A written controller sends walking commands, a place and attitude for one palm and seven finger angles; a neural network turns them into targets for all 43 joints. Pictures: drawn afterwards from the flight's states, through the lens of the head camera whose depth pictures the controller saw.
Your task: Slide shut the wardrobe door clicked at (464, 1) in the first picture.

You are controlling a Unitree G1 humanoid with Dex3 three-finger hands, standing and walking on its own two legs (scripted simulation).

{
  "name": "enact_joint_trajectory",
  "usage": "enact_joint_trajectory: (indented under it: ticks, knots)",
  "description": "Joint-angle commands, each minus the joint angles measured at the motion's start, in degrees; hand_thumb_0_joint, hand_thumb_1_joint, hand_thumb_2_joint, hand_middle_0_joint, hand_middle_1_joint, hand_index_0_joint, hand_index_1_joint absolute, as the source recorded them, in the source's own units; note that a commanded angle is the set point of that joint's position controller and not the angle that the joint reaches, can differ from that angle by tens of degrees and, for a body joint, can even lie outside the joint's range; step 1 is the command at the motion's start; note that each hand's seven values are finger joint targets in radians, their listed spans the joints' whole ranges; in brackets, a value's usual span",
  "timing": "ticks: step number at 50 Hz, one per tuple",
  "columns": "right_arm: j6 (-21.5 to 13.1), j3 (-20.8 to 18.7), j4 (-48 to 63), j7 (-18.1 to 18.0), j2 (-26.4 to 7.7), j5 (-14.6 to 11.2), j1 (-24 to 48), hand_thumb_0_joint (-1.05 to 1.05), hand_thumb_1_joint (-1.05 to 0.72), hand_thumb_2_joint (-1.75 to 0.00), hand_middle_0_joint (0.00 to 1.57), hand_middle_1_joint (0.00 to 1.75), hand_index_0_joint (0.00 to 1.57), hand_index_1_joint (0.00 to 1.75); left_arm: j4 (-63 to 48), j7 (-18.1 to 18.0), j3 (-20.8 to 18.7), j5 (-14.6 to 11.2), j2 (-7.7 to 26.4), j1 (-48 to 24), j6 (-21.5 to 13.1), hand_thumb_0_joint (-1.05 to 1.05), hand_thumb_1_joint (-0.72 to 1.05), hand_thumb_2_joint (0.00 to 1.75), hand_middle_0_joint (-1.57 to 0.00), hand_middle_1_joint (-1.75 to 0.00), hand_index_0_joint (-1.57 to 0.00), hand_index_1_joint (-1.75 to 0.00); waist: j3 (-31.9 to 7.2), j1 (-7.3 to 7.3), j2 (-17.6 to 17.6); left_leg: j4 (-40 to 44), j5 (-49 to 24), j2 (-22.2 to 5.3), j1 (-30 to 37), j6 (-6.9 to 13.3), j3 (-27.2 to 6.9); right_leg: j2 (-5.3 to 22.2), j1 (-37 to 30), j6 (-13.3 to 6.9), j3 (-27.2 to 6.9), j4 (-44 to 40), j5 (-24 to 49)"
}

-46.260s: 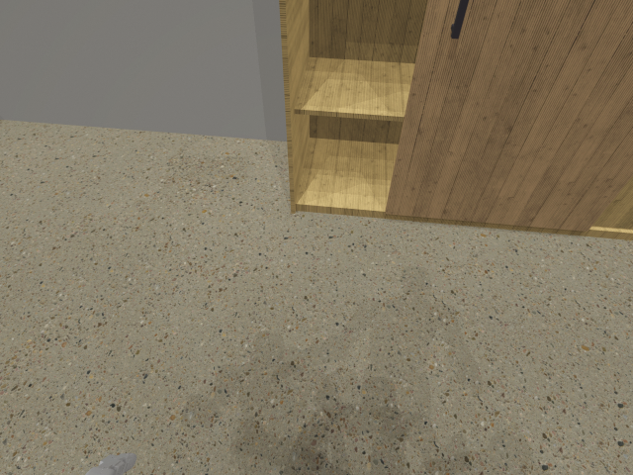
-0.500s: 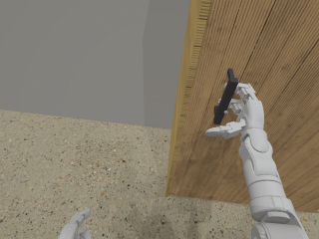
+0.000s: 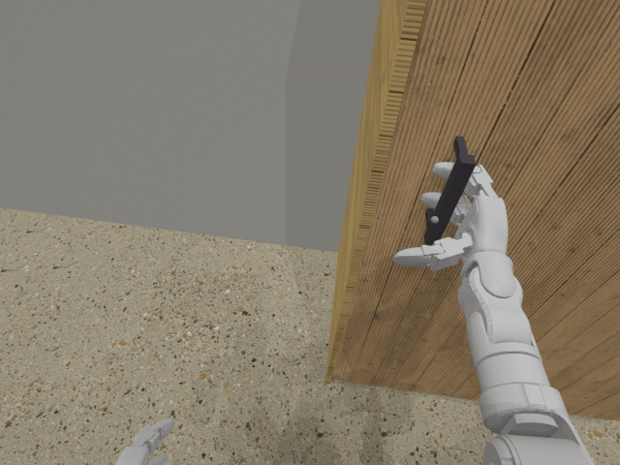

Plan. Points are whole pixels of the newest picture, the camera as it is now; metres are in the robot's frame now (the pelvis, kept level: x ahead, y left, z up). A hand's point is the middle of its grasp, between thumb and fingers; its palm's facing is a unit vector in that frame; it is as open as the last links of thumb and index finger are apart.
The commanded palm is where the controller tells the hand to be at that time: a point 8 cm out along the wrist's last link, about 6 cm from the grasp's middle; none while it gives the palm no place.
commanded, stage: slide the fingers in behind the handle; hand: right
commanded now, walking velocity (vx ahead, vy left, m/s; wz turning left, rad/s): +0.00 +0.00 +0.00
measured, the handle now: (445, 194) +0.46 -0.14 +0.13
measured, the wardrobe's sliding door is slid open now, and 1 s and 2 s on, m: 0.00 0.00 0.00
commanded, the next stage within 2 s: grip the handle and tug to test in 0.58 s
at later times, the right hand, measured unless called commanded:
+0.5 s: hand (429, 219) +0.40 -0.11 +0.13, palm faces +0.06 +1.00 +0.01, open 14.0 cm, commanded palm +0.37 -0.16 +0.13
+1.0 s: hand (431, 220) +0.40 -0.11 +0.13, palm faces +0.07 +1.00 +0.00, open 11.6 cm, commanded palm +0.37 -0.16 +0.13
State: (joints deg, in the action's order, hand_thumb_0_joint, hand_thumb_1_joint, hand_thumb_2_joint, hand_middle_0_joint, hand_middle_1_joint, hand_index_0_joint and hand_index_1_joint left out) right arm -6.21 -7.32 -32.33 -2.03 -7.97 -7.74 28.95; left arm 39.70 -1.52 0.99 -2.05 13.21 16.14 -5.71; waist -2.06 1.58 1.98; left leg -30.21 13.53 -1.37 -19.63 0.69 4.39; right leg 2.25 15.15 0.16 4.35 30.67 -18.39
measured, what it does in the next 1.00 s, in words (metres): stands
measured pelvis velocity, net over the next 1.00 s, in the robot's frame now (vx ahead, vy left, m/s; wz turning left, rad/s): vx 0.00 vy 0.00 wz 0.00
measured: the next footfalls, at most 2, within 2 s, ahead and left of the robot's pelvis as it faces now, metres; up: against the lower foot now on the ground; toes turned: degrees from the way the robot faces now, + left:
none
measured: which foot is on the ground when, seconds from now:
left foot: down 0.00-1.00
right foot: down 0.00-1.00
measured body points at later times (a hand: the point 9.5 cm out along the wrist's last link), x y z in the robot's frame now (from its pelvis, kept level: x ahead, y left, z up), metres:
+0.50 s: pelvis +0.00 +0.00 +0.00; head +0.01 +0.01 +0.45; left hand +0.12 +0.23 -0.11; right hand +0.39 -0.17 +0.13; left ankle +0.02 +0.11 -0.73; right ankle -0.03 -0.12 -0.73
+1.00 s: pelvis +0.00 +0.00 +0.00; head +0.01 +0.01 +0.45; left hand +0.12 +0.23 -0.11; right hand +0.39 -0.17 +0.13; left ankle +0.02 +0.11 -0.73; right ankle -0.03 -0.12 -0.73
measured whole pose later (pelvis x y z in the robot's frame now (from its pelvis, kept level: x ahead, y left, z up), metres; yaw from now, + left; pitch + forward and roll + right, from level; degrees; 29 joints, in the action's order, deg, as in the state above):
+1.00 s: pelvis +0.00 +0.00 +0.00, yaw +0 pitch +3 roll +0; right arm -5.4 -5.0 -30.8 -4.9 -6.5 -7.1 28.7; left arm 39.8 -1.3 0.9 -1.9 12.8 15.3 -6.1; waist -1.9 1.1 2.0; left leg -30.2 13.5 -1.8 -19.5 0.4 4.4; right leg 1.8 15.1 -0.1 4.2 30.7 -18.4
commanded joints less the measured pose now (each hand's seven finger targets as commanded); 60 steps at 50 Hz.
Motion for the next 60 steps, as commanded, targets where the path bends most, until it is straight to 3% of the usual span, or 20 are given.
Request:
enact_joint_trajectory:
  ticks: [1, 2, 7, 10, 12, 14, 19, 20, 22, 23, 27, 28, 32, 34, 40, 42, 44, 48, 52, 60]
  knots:
    - [-3.93, -0.97, 13.50, -0.41, -7.07, -0.10, 24.24, 0.00, 0.50, -0.30, 0.30, 1.20, 0.30, 1.20, -7.79, -0.37, -2.16, -0.33, 6.65, -2.67, -2.70, 0.00, 0.90, 0.90, -0.20, -0.30, -0.20, -0.30, -15.65, 0.19, -3.07, 2.93, -15.77, 0.97, 10.25, 0.25, -2.66, -1.51, -1.23, -1.22, -1.79, -3.67, 14.20]
    - [-3.95, -2.39, 12.90, -0.69, -8.69, -0.06, 23.49, 0.00, 0.50, -0.30, 0.30, 1.20, 0.30, 1.20, -7.51, -0.44, -2.29, -0.23, 6.92, -2.43, -2.53, 0.00, 0.90, 0.90, -0.20, -0.30, -0.20, -0.30, -16.08, 0.10, -4.99, 3.09, -15.51, 1.00, 10.89, 0.18, -2.67, -1.41, -0.97, -1.27, -1.91, -3.58, 14.14]
    - [-4.58, 0.10, 13.78, -0.82, -6.17, 0.07, 25.08, 0.00, 0.50, -0.30, 0.30, 1.20, 0.30, 1.20, -7.43, -0.41, -2.19, -0.32, 6.53, -2.59, -2.83, 0.00, 0.90, 0.90, -0.20, -0.30, -0.20, -0.30, -16.22, 0.64, -2.45, 2.85, -15.27, 1.03, 9.91, 0.30, -2.51, -1.45, -1.88, -1.12, -1.98, -3.54, 14.29]
    - [-4.54, -0.38, 12.57, -1.00, -6.72, -0.11, 25.49, 0.00, 0.50, -0.30, 0.30, 1.20, 0.30, 1.20, -7.27, -0.43, -2.11, -0.32, 6.70, -2.62, -2.83, 0.00, 0.90, 0.90, -0.20, -0.30, -0.20, -0.30, -15.64, 0.80, -3.79, 3.32, -13.61, 0.99, 9.37, 0.07, -2.71, -1.46, -1.22, -1.19, -1.96, -3.73, 12.45]
    - [-4.63, -2.44, 11.70, -1.28, -9.19, 0.04, 25.54, 0.00, 0.50, -0.30, 0.30, 1.20, 0.30, 1.20, -6.91, -0.60, -2.22, -0.20, 7.02, -2.38, -2.70, 0.00, 0.90, 0.90, -0.20, -0.30, -0.20, -0.30, -15.52, 0.39, -5.74, 3.31, -13.17, 0.99, 10.35, 0.12, -2.69, -1.31, -0.44, -1.22, -2.22, -4.05, 12.41]
    - [-4.91, -0.39, 13.47, -1.08, -6.47, 0.28, 24.20, 0.00, 0.50, -0.30, 0.30, 1.20, 0.30, 1.20, -7.66, -0.40, -2.18, -0.25, 6.43, -2.91, -2.86, 0.00, 0.90, 0.90, -0.20, -0.30, -0.20, -0.30, -17.44, -0.05, -1.68, 2.51, -15.74, 0.97, 10.38, 0.40, -2.58, -1.38, -2.32, -1.07, -1.82, -3.70, 14.99]
    - [-4.35, 0.06, 12.11, -1.28, -6.08, 0.07, 25.24, 0.00, 0.50, -0.30, 0.30, 1.20, 0.30, 1.20, -7.04, -0.25, -2.26, -0.34, 6.81, -2.21, -2.92, 0.00, 0.90, 0.90, -0.20, -0.30, -0.20, -0.30, -15.31, 0.81, -5.40, 2.92, -14.68, 1.13, 9.19, 0.16, -2.25, -1.17, -1.30, -1.03, -2.33, -3.84, 13.89]
    - [-4.17, 0.08, 11.97, -1.39, -5.86, 0.19, 24.65, 0.00, 0.50, -0.30, 0.30, 1.20, 0.30, 1.20, -7.21, -0.26, -2.22, -0.36, 6.65, -2.63, -2.88, 0.00, 0.90, 0.90, -0.20, -0.30, -0.20, -0.30, -15.37, 0.32, -3.47, 2.82, -13.79, 1.07, 8.84, 0.31, -2.22, -1.22, -1.50, -0.93, -2.26, -3.95, 13.47]
    - [-4.32, -0.48, 13.21, -1.96, -6.81, 0.47, 26.05, 0.00, 0.50, -0.30, 0.30, 1.20, 0.30, 1.20, -7.02, -0.29, -2.32, -0.20, 6.76, -2.39, -2.85, 0.00, 0.90, 0.90, -0.20, -0.30, -0.20, -0.30, -16.11, 0.45, -4.36, 2.75, -13.88, 1.08, 9.30, 0.33, -2.19, -1.11, -1.77, -0.98, -2.44, -3.84, 14.04]
    - [-4.56, 0.87, 14.48, -1.97, -5.14, 0.66, 25.68, 0.00, 0.50, -0.30, 0.30, 1.20, 0.30, 1.20, -7.49, -0.10, -2.23, -0.15, 6.40, -2.55, -3.01, 0.00, 0.90, 0.90, -0.20, -0.30, -0.20, -0.30, -17.07, 0.30, -2.66, 2.46, -14.56, 1.08, 9.44, 0.39, -2.25, -1.18, -2.57, -0.91, -2.38, -3.87, 14.76]
    - [-4.62, -0.69, 13.98, -2.34, -6.67, 0.67, 23.14, 0.00, 0.50, -0.30, 0.30, 1.20, 0.30, 1.20, -7.29, -0.05, -2.38, 0.06, 6.73, -2.37, -2.95, 0.00, 0.90, 0.90, -0.20, -0.30, -0.20, -0.30, -17.23, -0.04, -5.61, 2.36, -15.99, 1.13, 10.56, 0.30, -2.13, -1.01, -1.97, -1.00, -2.30, -3.74, 15.85]
    - [-4.76, 0.01, 14.87, -2.17, -6.01, 0.85, 23.29, 0.00, 0.50, -0.30, 0.30, 1.20, 0.30, 1.20, -7.56, 0.02, -2.24, -0.11, 6.46, -2.71, -2.96, 0.00, 0.90, 0.90, -0.20, -0.30, -0.20, -0.30, -16.86, -0.16, -3.71, 2.32, -16.03, 1.08, 10.19, 0.37, -2.26, -1.04, -2.24, -0.90, -2.17, -3.89, 15.90]
    - [-4.09, -0.42, 14.70, -1.95, -6.46, 0.59, 22.60, 0.00, 0.50, -0.30, 0.30, 1.20, 0.30, 1.20, -7.44, -0.10, -2.28, -0.10, 6.64, -2.69, -2.81, 0.00, 0.90, 0.90, -0.20, -0.30, -0.20, -0.30, -16.36, -0.16, -4.85, 2.56, -16.05, 1.07, 10.57, 0.39, -2.18, -1.02, -1.84, -0.93, -2.21, -3.89, 15.71]
    - [-3.82, 1.17, 15.67, -1.80, -4.76, 0.50, 22.81, 0.00, 0.50, -0.30, 0.30, 1.20, 0.30, 1.20, -7.73, -0.09, -2.19, -0.34, 6.29, -3.24, -2.79, 0.00, 0.90, 0.90, -0.20, -0.30, -0.20, -0.30, -16.00, 0.11, -3.09, 2.69, -15.57, 1.08, 9.75, 0.38, -2.08, -1.07, -2.46, -0.86, -2.05, -3.95, 15.43]
    - [-3.30, 1.49, 15.31, -2.42, -4.60, 0.52, 25.04, 0.00, 0.22, -0.42, 0.33, 1.24, 0.33, 1.24, -7.27, -0.33, -2.16, -0.24, 6.40, -3.01, -2.90, 0.00, 0.90, 0.90, -0.20, -0.30, -0.20, -0.30, -15.69, 0.73, -5.08, 2.78, -14.69, 1.09, 9.06, 0.27, -2.00, -1.09, -2.44, -0.94, -2.58, -3.93, 14.80]
    - [-3.41, 1.04, 15.75, -2.64, -5.46, 0.99, 24.77, 0.00, 0.13, -0.46, 0.34, 1.25, 0.34, 1.25, -7.13, -0.33, -2.25, -0.17, 6.40, -2.96, -2.84, 0.00, 0.90, 0.90, -0.20, -0.30, -0.20, -0.30, -16.80, 0.40, -3.46, 2.51, -15.09, 1.00, 9.52, 0.44, -2.08, -1.04, -2.90, -0.85, -2.57, -3.70, 15.64]
    - [-3.36, 2.91, 15.75, -2.46, -3.00, 0.79, 25.01, 0.00, 0.03, -0.50, 0.35, 1.27, 0.35, 1.27, -7.26, -0.16, -2.10, -0.24, 6.10, -3.13, -2.98, 0.00, 0.90, 0.90, -0.20, -0.30, -0.20, -0.30, -16.15, 0.68, -2.26, 2.51, -15.43, 1.01, 8.67, 0.45, -1.98, -1.11, -3.34, -0.77, -2.50, -3.60, 15.84]
    - [-3.64, 1.80, 15.17, -2.45, -3.94, 0.61, 24.02, 0.00, -0.15, -0.58, 0.37, 1.29, 0.37, 1.29, -7.22, -0.17, -2.27, -0.16, 6.38, -2.80, -3.02, 0.00, 0.90, 0.90, -0.20, -0.30, -0.20, -0.30, -16.71, 0.43, -5.43, 2.46, -15.47, 1.16, 9.52, 0.36, -1.94, -1.05, -2.88, -0.94, -2.66, -3.71, 15.65]
    - [-3.69, 0.27, 15.19, -2.05, -5.87, 0.53, 22.50, 0.00, -0.34, -0.66, 0.39, 1.32, 0.39, 1.32, -7.35, -0.19, -2.20, -0.14, 6.52, -3.15, -2.77, 0.00, 0.90, 0.90, -0.20, -0.30, -0.20, -0.30, -16.45, 0.05, -4.61, 2.60, -16.11, 0.95, 10.41, 0.38, -2.15, -1.12, -2.38, -0.95, -2.36, -3.64, 15.87]
    - [-3.13, 1.60, 14.44, -1.46, -4.62, 0.17, 24.37, 0.00, -0.71, -0.82, 0.43, 1.37, 0.43, 1.37, -7.36, -0.46, -2.08, -0.42, 6.34, -3.26, -2.58, 0.00, 0.90, 0.90, -0.20, -0.30, -0.20, -0.30, -15.20, 0.77, -3.96, 2.89, -15.09, 1.02, 9.11, 0.25, -2.11, -1.27, -2.16, -1.00, -2.30, -3.65, 14.67]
